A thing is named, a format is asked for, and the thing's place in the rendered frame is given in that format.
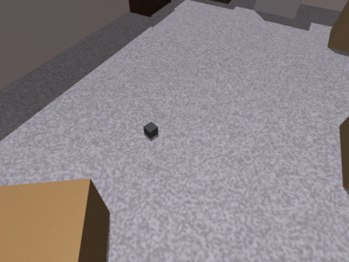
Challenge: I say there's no bookshelf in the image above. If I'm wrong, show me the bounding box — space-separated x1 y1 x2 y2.
129 0 171 17

